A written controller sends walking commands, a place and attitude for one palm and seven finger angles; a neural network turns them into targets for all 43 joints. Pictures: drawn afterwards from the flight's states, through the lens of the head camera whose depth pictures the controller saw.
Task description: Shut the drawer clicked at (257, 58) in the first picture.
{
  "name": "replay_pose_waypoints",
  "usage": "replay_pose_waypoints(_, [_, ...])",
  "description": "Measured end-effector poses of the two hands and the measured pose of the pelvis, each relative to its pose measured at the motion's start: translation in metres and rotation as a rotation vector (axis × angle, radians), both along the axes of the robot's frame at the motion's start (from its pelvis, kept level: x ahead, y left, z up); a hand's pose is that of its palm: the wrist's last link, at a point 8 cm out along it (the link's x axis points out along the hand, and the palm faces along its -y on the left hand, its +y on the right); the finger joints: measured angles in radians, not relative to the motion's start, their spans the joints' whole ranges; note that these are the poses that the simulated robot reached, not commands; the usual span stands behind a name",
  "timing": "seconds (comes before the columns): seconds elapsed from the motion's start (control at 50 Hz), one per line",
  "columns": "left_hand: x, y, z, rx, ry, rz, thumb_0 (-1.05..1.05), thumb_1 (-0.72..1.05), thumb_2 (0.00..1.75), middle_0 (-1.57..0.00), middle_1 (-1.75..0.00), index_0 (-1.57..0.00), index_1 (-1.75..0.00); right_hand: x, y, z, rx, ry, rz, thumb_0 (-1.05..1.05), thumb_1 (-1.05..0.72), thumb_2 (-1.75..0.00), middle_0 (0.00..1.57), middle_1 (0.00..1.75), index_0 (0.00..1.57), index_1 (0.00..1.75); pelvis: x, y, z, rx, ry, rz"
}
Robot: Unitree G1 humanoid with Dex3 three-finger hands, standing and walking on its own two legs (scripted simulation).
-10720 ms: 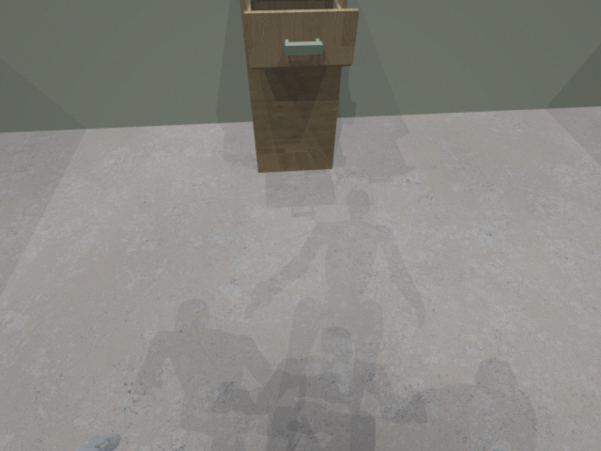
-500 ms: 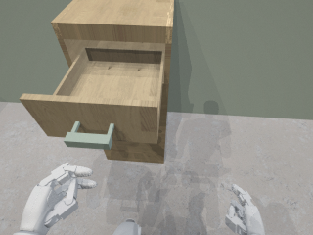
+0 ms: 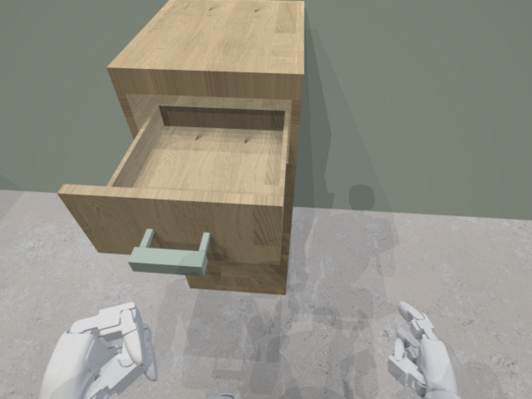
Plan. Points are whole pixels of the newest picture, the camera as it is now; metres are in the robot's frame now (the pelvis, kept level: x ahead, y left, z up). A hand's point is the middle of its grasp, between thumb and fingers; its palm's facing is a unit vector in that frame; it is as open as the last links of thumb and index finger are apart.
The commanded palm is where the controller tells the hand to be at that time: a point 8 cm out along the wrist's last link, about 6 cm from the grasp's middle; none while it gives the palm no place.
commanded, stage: raise the hand and make a fist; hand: left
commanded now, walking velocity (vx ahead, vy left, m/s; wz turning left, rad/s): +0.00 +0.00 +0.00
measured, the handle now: (173, 249) +0.33 +0.18 +0.05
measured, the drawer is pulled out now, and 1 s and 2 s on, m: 0.29 0.29 0.29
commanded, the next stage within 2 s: bring the fist close to the handle in 0.72 s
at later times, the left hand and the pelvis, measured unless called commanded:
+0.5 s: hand (139, 353) +0.15 +0.14 +0.14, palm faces +0.00 -1.00 -0.05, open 3.3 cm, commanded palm +0.09 +0.20 +0.15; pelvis +0.00 +0.00 +0.01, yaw +0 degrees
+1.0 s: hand (150, 355) +0.15 +0.14 +0.13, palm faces +0.02 -1.00 -0.05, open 3.3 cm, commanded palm +0.11 +0.19 +0.13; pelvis +0.01 -0.02 +0.02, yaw +1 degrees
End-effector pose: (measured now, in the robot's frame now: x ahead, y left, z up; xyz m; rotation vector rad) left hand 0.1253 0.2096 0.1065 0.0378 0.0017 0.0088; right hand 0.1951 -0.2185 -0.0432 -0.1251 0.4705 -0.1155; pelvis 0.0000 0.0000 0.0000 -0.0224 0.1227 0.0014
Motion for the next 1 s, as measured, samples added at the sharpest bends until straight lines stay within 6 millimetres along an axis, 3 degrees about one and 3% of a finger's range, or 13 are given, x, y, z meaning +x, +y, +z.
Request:
replay_pose_waypoints(0.18, [-0.003, -0.006, 0.020, -0.003, -0.020, -0.009, 0.02, 0.90, 0.90, -1.35, -1.55, -1.35, -1.55, 0.003, 0.022, 0.011, 0.032, -0.040, 0.062, 0.02, -0.90, -0.90, 0.21, 0.30, 0.20, 0.30, -0.001, 0.004, 0.005, -0.004, -0.037, 0.006])
replay_pose_waypoints(0.38, [-0.002, -0.012, 0.041, 0.013, -0.047, -0.017, 0.02, 0.90, 0.90, -1.40, -1.60, -1.40, -1.59, -0.012, 0.013, 0.011, 0.025, -0.026, 0.048, 0.02, -0.90, -0.90, 0.21, 0.30, 0.20, 0.30, -0.001, 0.002, 0.011, -0.001, -0.067, 0.003])
replay_pose_waypoints(0.56, [-0.003, -0.012, 0.038, 0.020, -0.005, -0.004, 0.02, 0.90, 0.90, -1.40, -1.60, -1.40, -1.60, -0.016, -0.003, 0.013, 0.014, -0.030, 0.012, 0.02, -0.90, -0.90, 0.20, 0.29, 0.20, 0.30, 0.002, -0.004, 0.015, 0.007, -0.076, -0.001])
replay_pose_waypoints(0.86, [-0.001, -0.017, 0.039, 0.029, -0.016, 0.000, 0.02, 0.90, 0.90, -1.40, -1.60, -1.40, -1.60, -0.001, -0.009, 0.016, 0.025, -0.071, 0.025, 0.02, -0.90, -0.90, 0.20, 0.29, 0.20, 0.30, 0.007, -0.014, 0.016, 0.013, -0.077, 0.004])
replay_pose_waypoints(1.0, [0.001, -0.019, 0.025, 0.008, 0.014, 0.010, 0.02, 0.90, 0.90, -1.40, -1.60, -1.40, -1.60, 0.002, -0.012, 0.014, 0.017, -0.060, 0.035, 0.02, -0.90, -0.90, 0.20, 0.29, 0.20, 0.30, 0.007, -0.017, 0.015, 0.016, -0.069, 0.008])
